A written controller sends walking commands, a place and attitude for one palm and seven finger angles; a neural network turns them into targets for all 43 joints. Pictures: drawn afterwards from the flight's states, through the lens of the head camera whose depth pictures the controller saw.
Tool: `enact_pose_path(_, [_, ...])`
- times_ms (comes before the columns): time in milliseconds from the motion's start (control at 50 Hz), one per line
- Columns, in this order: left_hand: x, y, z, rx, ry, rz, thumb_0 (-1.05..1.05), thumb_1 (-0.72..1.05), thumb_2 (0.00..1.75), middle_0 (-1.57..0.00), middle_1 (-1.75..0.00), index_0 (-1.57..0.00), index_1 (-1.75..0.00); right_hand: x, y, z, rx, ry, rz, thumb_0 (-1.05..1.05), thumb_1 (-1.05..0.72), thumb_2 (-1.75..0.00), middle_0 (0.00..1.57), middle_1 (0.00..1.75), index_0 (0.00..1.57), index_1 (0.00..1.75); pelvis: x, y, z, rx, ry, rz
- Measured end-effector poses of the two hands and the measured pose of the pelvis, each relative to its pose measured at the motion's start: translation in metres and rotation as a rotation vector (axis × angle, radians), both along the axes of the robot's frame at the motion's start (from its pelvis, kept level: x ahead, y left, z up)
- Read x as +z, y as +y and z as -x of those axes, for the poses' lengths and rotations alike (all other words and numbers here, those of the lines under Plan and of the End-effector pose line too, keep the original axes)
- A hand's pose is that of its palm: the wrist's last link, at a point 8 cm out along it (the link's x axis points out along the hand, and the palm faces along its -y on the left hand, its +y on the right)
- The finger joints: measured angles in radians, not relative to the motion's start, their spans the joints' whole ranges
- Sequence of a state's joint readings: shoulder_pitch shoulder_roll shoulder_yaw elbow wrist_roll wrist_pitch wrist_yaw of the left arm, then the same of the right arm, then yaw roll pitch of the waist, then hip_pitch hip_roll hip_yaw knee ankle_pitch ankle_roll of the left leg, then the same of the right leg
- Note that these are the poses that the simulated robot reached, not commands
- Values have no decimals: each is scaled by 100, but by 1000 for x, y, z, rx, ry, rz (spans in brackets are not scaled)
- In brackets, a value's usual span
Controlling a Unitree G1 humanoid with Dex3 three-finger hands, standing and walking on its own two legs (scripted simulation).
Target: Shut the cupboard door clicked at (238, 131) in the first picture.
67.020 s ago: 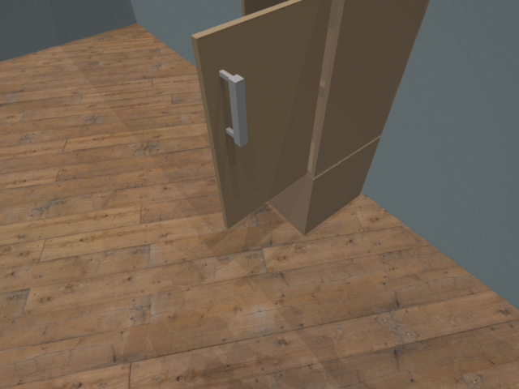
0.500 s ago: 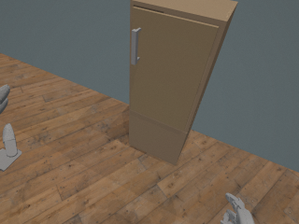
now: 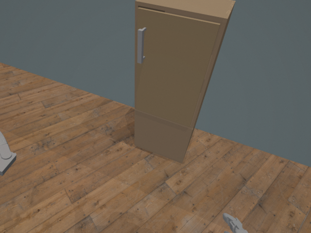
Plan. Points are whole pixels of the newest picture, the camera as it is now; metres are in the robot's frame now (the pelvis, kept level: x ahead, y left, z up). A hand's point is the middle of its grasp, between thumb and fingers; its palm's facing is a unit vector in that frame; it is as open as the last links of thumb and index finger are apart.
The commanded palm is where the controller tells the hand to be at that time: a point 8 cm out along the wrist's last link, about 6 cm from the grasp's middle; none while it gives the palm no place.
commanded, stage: stop stepping back and stand still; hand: left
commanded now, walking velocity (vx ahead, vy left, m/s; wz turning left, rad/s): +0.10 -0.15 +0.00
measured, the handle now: (142, 45) +0.91 +0.09 +0.10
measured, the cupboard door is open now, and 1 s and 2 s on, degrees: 0 0 0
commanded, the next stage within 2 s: let the arm hang, fingers relaxed in 0.26 s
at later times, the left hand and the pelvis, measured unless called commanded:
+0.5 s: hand (65, 198) +0.22 +0.24 -0.03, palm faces +0.14 -0.90 -0.41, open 7.4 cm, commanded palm none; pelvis +0.01 +0.00 -0.01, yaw +1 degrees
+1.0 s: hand out of the picture -0.02 +0.19 -0.16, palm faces +0.04 -0.97 -0.23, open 7.3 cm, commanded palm none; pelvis +0.02 +0.00 +0.01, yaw +1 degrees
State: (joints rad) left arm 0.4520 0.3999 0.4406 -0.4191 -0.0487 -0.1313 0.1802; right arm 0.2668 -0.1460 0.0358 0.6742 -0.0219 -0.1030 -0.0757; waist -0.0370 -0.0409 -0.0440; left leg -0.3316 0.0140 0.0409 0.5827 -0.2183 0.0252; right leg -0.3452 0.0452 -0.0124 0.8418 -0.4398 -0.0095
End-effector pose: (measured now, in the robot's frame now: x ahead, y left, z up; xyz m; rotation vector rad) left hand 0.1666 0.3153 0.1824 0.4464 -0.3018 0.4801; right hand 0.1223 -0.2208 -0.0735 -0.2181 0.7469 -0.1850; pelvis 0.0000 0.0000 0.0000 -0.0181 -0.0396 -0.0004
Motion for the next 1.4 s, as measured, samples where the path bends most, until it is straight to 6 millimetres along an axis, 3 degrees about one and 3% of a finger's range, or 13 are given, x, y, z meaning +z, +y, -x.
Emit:
enact_pose_path(80, [10, -22, 4, -87, 59, -37, 2, 90, 90, -21, -30, -21, -30, 10, 8, 8, 12, 4, -39, 2, -90, -90, 21, 30, 20, 30, 12, -4, 1, -19, 18, 13])
enact_pose_path(160, [15, -35, 8, -112, 103, -118, 2, 89, 90, -21, -30, -21, -30, 3, -1, 6, 16, 15, -48, 2, -90, -90, 21, 30, 21, 30, 8, -11, 2, -22, 47, -12])
enact_pose_path(240, [14, -32, 6, -73, 101, -127, 1, 89, 90, -22, -30, -22, -30, -12, -20, 4, 4, 62, -31, 2, -90, -90, 21, 30, 21, 30, 2, -13, 2, -21, 37, -1])
enact_pose_path(380, [-6, -23, -9, -19, 83, -68, 1, 89, 90, -22, -30, -22, -30, -17, -45, -7, -2, 86, 36, 2, -90, -90, 20, 30, 20, 30, -4, -8, -18, 2, 27, -7])
enact_pose_path(440, [-81, -19, -34, -44, 385, 52, 0, 90, 90, -21, -30, -21, -30, -31, -50, -17, 49, 126, 33, 2, -90, -90, 20, 30, 20, 30, -9, -1, -17, 18, 39, -19])
enact_pose_path(500, [-180, -36, -30, -52, 789, 222, 0, 91, 90, -20, -30, -20, -30, -41, -50, -21, 66, 162, 20, 2, -90, -90, 20, 30, 20, 30, -12, -2, -13, 23, 47, -39])
enact_pose_path(580, [-276, -84, 29, -96, 1232, 401, 1, 91, 90, -20, -30, -20, -30, -43, -43, -12, 51, 231, -8, 1, -90, -90, 20, 30, 20, 30, -6, -6, -12, 23, 40, -32])
enact_pose_path(620, [-305, -107, 66, -103, 1382, 493, 1, 91, 90, -20, -30, -20, -30, -43, -39, -1, 40, 287, -11, 1, -90, -90, 20, 30, 20, 30, -4, -8, -13, 24, 34, -27])
enact_pose_path(640, [-311, -108, 78, -49, 1389, 552, 0, 95, 90, -21, -30, -21, -30, -44, -36, 6, 38, 322, -11, 1, -90, -90, 20, 30, 20, 30, -2, -9, -14, 29, 32, -26])
enact_pose_path(820, [-314, -83, 157, 125, 1596, 600, -2, 98, 90, -21, -30, -21, -30, -56, -13, 65, -10, 556, -64, 1, -91, -90, 20, 30, 20, 30, 10, -7, -17, 26, 15, -12])
enact_pose_path(940, [-308, -77, 186, 169, 1677, 600, 0, 94, 90, -21, -30, -20, -30, -61, -7, 95, -51, 618, -90, 1, -92, -90, 20, 30, 20, 30, 13, -1, -16, 15, 3, -15])
enact_pose_path(1140, [-311, -87, 191, 137, 1677, 623, 0, 91, 90, -20, -30, -20, -30, -63, 5, 128, -83, 671, -116, 1, -91, -90, 20, 30, 20, 30, 14, 5, -12, 6, -11, -18])
enact_pose_path(1400, [-318, -99, 186, 84, 1651, 652, 0, 91, 90, -20, -30, -20, -30, -62, 21, 142, -102, 671, -138, 1, -91, -90, 20, 30, 20, 30, 14, 9, -8, 3, -13, -16])
